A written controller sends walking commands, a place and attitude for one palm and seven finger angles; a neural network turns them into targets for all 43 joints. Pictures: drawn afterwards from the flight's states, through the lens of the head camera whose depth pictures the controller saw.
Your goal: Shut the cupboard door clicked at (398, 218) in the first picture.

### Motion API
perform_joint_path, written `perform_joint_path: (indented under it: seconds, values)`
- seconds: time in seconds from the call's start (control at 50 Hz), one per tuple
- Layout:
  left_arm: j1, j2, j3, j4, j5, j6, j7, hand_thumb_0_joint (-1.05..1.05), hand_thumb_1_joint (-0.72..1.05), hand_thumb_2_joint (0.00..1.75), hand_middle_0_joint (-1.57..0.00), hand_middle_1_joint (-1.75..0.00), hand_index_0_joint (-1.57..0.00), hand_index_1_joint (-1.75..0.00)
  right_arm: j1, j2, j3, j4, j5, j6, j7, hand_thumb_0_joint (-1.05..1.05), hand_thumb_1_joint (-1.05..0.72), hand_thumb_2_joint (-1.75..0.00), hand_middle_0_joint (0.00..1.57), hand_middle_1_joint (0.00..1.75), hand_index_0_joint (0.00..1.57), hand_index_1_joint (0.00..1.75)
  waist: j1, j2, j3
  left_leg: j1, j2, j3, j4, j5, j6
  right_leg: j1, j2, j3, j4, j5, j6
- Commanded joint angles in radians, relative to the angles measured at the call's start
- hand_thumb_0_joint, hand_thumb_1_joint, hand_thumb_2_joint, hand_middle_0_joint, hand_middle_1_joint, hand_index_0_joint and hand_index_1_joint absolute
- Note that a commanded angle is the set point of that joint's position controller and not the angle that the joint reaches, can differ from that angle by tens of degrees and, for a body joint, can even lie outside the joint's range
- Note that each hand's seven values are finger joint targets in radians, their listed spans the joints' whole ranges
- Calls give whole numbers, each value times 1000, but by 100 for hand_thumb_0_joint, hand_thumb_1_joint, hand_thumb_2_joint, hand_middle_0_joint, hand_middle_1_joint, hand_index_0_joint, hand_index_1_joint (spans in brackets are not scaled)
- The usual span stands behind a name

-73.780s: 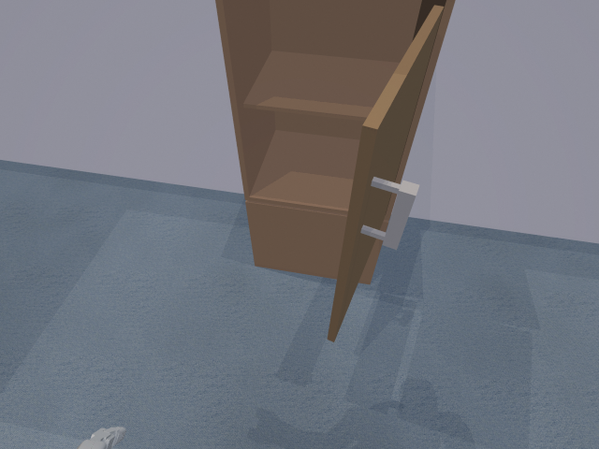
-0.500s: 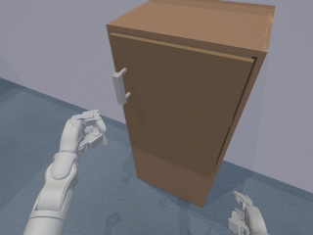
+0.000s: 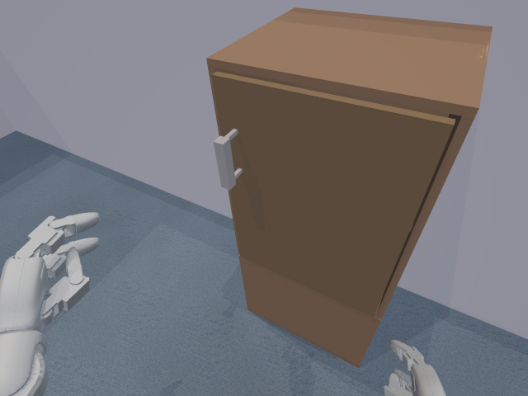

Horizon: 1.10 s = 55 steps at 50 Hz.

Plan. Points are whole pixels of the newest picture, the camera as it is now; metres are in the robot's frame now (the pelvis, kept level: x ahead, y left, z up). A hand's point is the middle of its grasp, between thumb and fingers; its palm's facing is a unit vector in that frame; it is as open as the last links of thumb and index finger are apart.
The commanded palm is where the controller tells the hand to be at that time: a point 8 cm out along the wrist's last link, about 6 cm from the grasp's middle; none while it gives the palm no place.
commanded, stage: draw the hand back to the body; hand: left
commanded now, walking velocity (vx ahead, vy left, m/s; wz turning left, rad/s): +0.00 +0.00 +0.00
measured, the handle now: (230, 158) +0.57 +0.14 +0.06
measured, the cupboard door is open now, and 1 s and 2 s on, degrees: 0 0 0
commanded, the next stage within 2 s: step back with the hand held close in 0.44 s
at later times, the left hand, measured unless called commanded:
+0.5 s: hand (69, 283) +0.19 +0.26 +0.16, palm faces +0.43 -0.81 -0.39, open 7.4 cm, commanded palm +0.15 +0.30 +0.17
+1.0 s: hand (48, 297) +0.18 +0.27 +0.15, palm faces +0.39 -0.79 -0.48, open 7.4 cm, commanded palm +0.12 +0.31 +0.17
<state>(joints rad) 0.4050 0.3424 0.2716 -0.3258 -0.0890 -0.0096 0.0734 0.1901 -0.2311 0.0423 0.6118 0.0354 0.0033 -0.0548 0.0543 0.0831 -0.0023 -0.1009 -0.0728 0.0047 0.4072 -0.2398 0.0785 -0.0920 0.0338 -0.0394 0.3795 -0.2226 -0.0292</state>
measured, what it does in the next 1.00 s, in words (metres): stands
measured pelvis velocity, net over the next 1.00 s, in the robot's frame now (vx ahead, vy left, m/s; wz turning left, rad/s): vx -0.03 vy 0.01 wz -0.01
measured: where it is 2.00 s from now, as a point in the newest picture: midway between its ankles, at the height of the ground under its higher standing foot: outside the picture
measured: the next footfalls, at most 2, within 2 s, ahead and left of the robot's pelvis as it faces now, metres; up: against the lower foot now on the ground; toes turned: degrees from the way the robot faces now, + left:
none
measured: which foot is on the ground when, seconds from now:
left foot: down 0.00-1.00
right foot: down 0.00-1.00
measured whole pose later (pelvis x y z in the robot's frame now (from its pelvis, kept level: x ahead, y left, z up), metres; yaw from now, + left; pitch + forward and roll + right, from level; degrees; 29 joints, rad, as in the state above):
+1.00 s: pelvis -0.03 +0.01 -0.01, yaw -1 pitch +1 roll +0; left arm 0.54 0.43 0.40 -0.45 -0.08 -0.12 0.12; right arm 0.20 -0.25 -0.02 0.55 0.04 0.06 -0.09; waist 0.01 0.04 -0.03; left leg -0.29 -0.09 0.04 0.53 -0.25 0.09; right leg -0.31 0.01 -0.02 0.55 -0.25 -0.01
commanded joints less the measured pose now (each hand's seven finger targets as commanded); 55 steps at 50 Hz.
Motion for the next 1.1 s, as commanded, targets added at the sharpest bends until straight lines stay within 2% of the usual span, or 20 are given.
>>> perform_joint_path:
  seconds: [0.0,0.04,0.1,0.16,0.22,0.3,0.38,0.48,0.54,0.56,0.58,0.66,0.72,0.78,0.8,0.84,0.9,0.94,1.0,1.08]
  values:
    - [-48,235,194,-306,-1,-78,31,0,90,90,-25,-36,-25,-36,-154,-105,-45,-171,-2,-81,-4,0,-90,-90,20,30,20,30,11,28,-108,-25,93,-90,-59,253,-69,53,-32,39,-30,178,-7]
    - [1,242,219,-319,-3,-80,37,0,90,90,-20,-30,-20,-30,-144,-101,-46,-171,-1,-90,-3,0,-90,-90,20,30,20,30,13,23,-101,-29,94,-90,-56,271,-77,50,-33,33,-21,185,-7]
    - [-46,164,136,-279,7,-73,33,0,90,90,-20,-30,-20,-30,-138,-115,-53,-152,-3,-100,-2,0,-90,-90,20,30,20,30,-13,-5,-28,-29,97,-92,-63,239,-74,-14,-32,31,-36,149,-4]
    - [-84,164,129,-234,11,-71,42,0,90,90,-20,-30,-20,-30,-131,-121,-54,-147,-4,-103,-6,0,-90,-90,20,30,20,30,-17,-40,4,-35,97,-102,-75,155,-68,-45,-34,28,-39,88,-1]
    - [-82,188,152,-252,7,-80,43,0,90,90,-20,-30,-20,-30,-133,-119,-56,-152,-7,-108,-10,0,-90,-90,20,30,20,30,-4,-69,-65,-24,87,-89,-66,170,-57,0,-41,33,-34,102,-2]
    - [-51,221,186,-288,6,-83,45,0,90,90,-20,-30,-20,-30,-140,-113,-52,-151,-9,-113,-11,0,-90,-90,20,30,20,30,12,-3,-111,-22,84,-81,-55,213,-60,42,-42,43,-28,146,-6]
    - [-47,212,184,-309,7,-82,47,0,90,90,-20,-30,-20,-30,-142,-101,-43,-151,-9,-116,-8,0,-90,-90,20,30,20,30,10,51,-74,-31,86,-85,-59,240,-73,36,-39,37,-24,162,-10]
    - [-15,202,190,-257,-1,-74,40,0,90,90,-20,-30,-20,-30,-138,-101,-49,-152,-10,-106,-6,0,-90,-90,20,30,20,30,7,-28,-46,-39,89,-70,-56,235,-66,18,-39,38,-33,167,-5]
    - [-14,190,177,-261,-1,-78,35,0,90,90,-20,-30,-20,-30,-137,-103,-51,-153,-8,-102,-4,0,-90,-90,20,30,20,30,5,-22,-47,-36,90,-69,-54,246,-66,17,-41,39,-32,171,-4]
    - [-135,326,312,-343,-2,-127,47,0,90,90,-20,-30,-20,-30,-131,-134,-69,-190,-2,-85,-6,0,-90,-90,20,30,20,30,-26,0,-54,-135,121,-117,-11,149,-28,3,-110,153,-38,213,-13]
    - [-13,241,255,-235,-12,-137,43,0,90,90,-20,-30,-20,-30,-117,-116,-69,-166,-6,-73,-13,0,-90,-90,20,30,20,30,-33,-65,-76,-117,113,-120,30,136,-26,-26,-155,175,-44,214,-28]
    - [55,202,202,-235,-6,-155,44,0,90,90,-20,-30,-20,-30,-110,-126,-82,-168,-5,-40,-9,0,-90,-90,20,30,20,30,-48,-65,-114,-113,120,-120,86,168,-40,-89,-202,193,-12,223,-49]
    - [80,231,223,-284,-4,-166,54,0,90,90,-20,-30,-20,-30,-108,-129,-88,-178,-4,-24,-16,0,-90,-90,20,30,20,30,-50,-50,-158,-131,137,-127,88,243,-46,-77,-200,174,48,276,-45]
    - [90,260,248,-313,-3,-171,64,0,90,90,-20,-30,-20,-30,-107,-133,-93,-198,-2,-6,-27,0,-90,-90,20,30,20,30,-47,-59,-172,-156,156,-143,70,302,-47,-77,-173,153,100,287,-28]
    - [82,286,270,-329,-2,-172,67,0,90,90,-20,-30,-20,-30,-113,-136,-95,-199,-2,-4,-32,0,-90,-90,20,30,20,30,-45,-32,-182,-165,161,-147,63,344,-50,-61,-165,144,124,316,-25]
    - [95,282,273,-331,-2,-173,71,0,90,90,-20,-30,-20,-30,-105,-132,-95,-211,-2,5,-37,0,-90,-90,20,30,20,30,-44,-37,-183,-188,174,-154,52,383,-52,-50,-144,134,155,327,-13]
    - [93,294,288,-340,2,-175,72,0,90,90,-20,-30,-20,-30,-106,-140,-100,-220,-4,8,-42,0,-90,-90,20,30,20,30,-40,-14,-174,-224,191,-174,17,342,-47,-51,-116,126,173,268,3]
    - [101,268,266,-338,5,-178,71,0,90,90,-20,-30,-20,-30,-96,-140,-99,-226,-5,8,-43,0,-90,-90,20,30,20,30,-43,-10,-154,-267,205,-193,-15,286,-45,-46,-98,120,191,206,11]
    - [107,268,273,-327,13,-183,71,0,90,90,-20,-30,-20,-30,-95,-147,-104,-227,-10,1,-45,0,-90,-90,20,30,20,30,-39,-4,-134,-346,226,-219,-68,120,-22,-30,-76,117,205,124,24]
    - [99,247,267,-300,31,-194,75,0,90,90,-20,-30,-20,-30,-84,-145,-102,-231,-9,-4,-43,0,-90,-90,20,30,20,30,-51,-48,-99,-522,221,-226,-88,-179,18,38,-90,147,209,81,22]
